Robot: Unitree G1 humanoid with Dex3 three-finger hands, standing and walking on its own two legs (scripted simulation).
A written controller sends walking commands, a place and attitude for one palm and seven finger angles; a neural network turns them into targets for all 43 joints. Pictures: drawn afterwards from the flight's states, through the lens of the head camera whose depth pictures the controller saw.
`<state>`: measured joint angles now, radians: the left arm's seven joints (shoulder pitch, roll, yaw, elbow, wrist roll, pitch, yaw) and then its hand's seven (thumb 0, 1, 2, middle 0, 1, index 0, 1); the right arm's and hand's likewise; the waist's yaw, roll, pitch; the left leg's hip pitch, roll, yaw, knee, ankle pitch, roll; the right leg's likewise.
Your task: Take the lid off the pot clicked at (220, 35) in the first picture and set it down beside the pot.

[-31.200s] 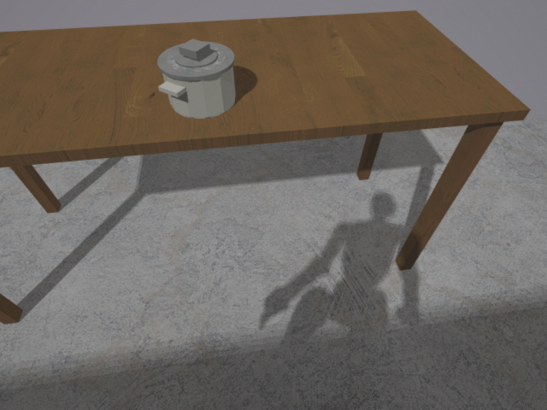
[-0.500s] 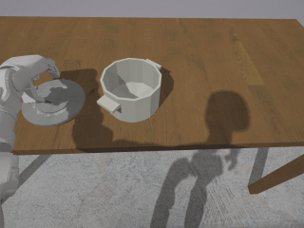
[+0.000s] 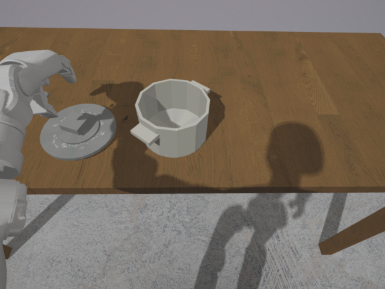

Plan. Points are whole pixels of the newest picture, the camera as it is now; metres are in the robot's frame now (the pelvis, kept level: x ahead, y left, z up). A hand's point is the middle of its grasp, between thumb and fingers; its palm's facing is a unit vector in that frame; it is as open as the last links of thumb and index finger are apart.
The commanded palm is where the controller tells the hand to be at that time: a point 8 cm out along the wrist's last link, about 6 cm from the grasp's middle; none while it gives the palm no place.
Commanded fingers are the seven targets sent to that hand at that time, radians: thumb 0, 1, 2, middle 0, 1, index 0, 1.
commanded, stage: raise the empty hand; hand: left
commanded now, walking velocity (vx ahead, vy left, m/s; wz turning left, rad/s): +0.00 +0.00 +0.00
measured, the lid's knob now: (75, 122) +0.47 +0.26 +0.07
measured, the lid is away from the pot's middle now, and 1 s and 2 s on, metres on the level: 0.23 0.23 0.23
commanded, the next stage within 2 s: draw the hand back to the body in 0.64 s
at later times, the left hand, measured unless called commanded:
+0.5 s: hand (29, 70) +0.46 +0.28 +0.22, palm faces -0.26 -0.06 -0.96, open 11.0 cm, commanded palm +0.45 +0.28 +0.28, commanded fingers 0.00 -0.15 0.94 -0.51 -0.54 -0.51 -0.54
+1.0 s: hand (26, 77) +0.44 +0.28 +0.21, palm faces -0.22 -0.05 -0.97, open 11.0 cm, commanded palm +0.40 +0.28 +0.28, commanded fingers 0.00 -0.15 0.94 -0.51 -0.54 -0.51 -0.54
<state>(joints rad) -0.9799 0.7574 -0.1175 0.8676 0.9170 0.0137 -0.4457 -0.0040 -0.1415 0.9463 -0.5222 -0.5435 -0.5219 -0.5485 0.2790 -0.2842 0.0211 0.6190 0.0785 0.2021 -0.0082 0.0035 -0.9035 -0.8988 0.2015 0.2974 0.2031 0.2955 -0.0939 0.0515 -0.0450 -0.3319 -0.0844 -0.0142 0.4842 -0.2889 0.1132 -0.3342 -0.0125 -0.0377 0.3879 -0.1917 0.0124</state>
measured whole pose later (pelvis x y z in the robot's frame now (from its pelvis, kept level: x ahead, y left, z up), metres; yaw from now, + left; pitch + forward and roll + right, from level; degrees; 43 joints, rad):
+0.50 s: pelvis -0.01 -0.01 +0.00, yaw +0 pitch +7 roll -2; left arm -1.11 0.80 -0.14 0.86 0.93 0.08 -0.52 0.00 -0.14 0.95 -0.52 -0.54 -0.52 -0.55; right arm 0.29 -0.30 0.02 0.63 0.08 0.18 -0.02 0.00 -0.90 -0.90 0.20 0.30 0.20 0.30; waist -0.10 0.04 -0.03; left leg -0.30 -0.08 -0.02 0.45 -0.26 0.11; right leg -0.30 -0.01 -0.04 0.36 -0.17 0.01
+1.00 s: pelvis +0.00 +0.00 +0.00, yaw +0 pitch +6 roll -2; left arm -0.88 0.82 -0.04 0.60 0.88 0.08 -0.56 0.00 -0.14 0.95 -0.52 -0.54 -0.52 -0.55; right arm 0.28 -0.30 0.02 0.59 0.08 0.19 0.00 0.01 -0.90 -0.90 0.20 0.30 0.20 0.30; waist -0.08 0.07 -0.03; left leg -0.26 -0.09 -0.01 0.43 -0.27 0.11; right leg -0.27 -0.01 -0.03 0.35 -0.17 0.02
